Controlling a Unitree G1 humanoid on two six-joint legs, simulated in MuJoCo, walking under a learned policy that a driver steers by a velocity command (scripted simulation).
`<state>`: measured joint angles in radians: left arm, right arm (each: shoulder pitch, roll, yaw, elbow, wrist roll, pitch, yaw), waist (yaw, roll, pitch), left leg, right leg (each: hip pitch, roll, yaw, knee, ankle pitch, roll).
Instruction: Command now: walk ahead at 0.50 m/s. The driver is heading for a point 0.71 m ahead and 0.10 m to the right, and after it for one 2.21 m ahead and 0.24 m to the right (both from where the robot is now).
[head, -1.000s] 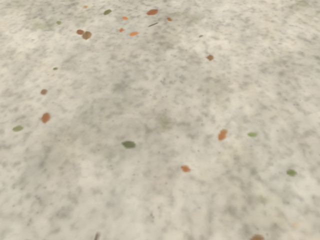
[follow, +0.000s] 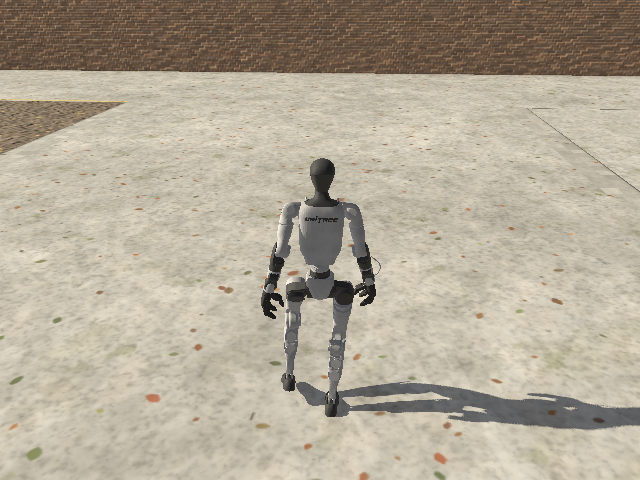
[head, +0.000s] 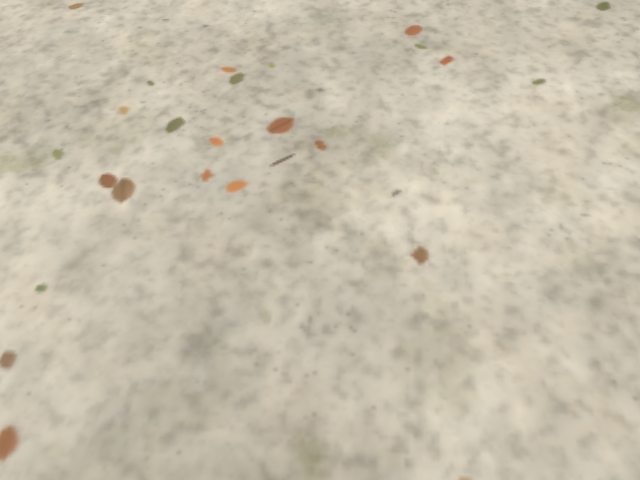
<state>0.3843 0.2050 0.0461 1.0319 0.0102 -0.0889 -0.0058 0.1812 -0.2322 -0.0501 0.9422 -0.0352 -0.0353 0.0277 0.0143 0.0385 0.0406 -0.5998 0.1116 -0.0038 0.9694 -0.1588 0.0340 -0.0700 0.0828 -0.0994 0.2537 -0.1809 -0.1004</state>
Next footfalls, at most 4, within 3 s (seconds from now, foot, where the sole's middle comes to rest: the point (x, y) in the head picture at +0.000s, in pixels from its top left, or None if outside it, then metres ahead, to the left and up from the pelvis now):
0.26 left None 0.32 0.12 -0.78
0.82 right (381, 441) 0.58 -0.06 -0.78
1.36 left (367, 304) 0.93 -0.05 -0.78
1.90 right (445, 227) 1.19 -0.27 -0.78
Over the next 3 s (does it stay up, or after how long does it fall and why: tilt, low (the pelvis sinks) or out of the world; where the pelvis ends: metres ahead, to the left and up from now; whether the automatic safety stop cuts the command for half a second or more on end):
stays up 1.60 -0.16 -0.02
